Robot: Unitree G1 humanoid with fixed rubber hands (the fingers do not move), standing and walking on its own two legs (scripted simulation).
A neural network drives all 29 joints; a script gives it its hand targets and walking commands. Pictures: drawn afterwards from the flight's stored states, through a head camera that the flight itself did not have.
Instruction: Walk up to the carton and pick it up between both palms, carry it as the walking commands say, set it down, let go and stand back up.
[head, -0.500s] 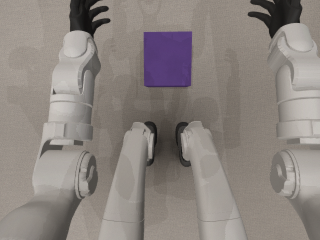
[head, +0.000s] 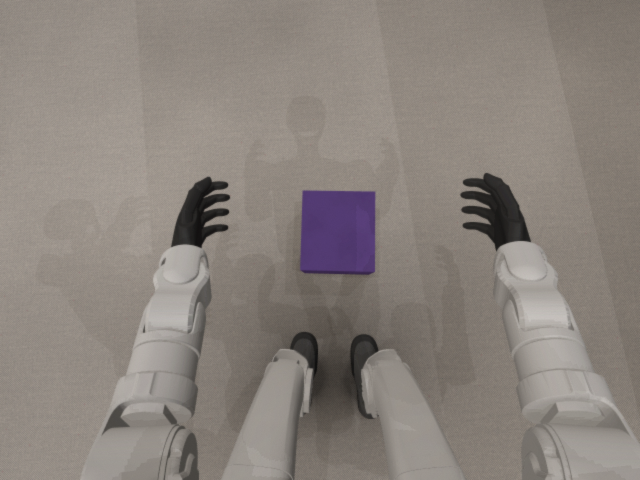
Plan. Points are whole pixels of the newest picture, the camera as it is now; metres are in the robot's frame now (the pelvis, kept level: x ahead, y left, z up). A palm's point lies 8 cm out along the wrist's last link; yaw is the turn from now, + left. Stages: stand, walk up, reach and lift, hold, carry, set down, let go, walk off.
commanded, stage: let go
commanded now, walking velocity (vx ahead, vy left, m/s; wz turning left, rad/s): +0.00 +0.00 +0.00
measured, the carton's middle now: (337, 235) +0.46 +0.00 -0.62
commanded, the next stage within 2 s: stand in 1.00 s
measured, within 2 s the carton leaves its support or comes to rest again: neither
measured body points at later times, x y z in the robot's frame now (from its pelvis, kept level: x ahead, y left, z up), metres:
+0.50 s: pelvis +0.10 +0.00 +0.07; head +0.18 +0.01 +0.51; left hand +0.29 +0.23 -0.02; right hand +0.30 -0.23 -0.01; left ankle +0.07 +0.10 -0.67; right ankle +0.06 -0.08 -0.67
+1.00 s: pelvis +0.07 +0.02 +0.07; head +0.07 +0.03 +0.52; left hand +0.25 +0.24 -0.01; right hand +0.24 -0.22 +0.00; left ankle +0.07 +0.10 -0.67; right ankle +0.06 -0.08 -0.67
